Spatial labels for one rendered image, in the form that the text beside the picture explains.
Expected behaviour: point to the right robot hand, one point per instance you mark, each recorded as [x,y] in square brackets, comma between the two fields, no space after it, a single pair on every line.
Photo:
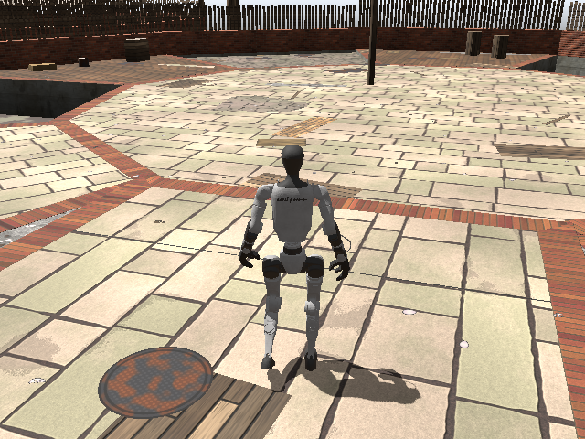
[342,266]

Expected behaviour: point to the left robot hand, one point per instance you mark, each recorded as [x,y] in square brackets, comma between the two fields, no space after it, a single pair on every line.
[252,255]

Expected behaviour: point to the left robot upper arm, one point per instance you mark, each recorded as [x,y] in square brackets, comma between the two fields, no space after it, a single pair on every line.
[258,208]

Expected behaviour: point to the robot left shin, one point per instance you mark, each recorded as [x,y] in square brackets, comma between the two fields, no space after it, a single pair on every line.
[270,328]

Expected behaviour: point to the right robot upper arm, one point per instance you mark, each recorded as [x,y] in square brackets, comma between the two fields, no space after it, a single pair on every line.
[326,209]

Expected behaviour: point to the left robot forearm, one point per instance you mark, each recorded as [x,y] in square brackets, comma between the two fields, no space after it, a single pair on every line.
[248,241]

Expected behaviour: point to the right robot forearm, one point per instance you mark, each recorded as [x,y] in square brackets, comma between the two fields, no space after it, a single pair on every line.
[337,245]

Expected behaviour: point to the left robot thigh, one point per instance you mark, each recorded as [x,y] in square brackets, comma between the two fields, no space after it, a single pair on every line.
[271,267]

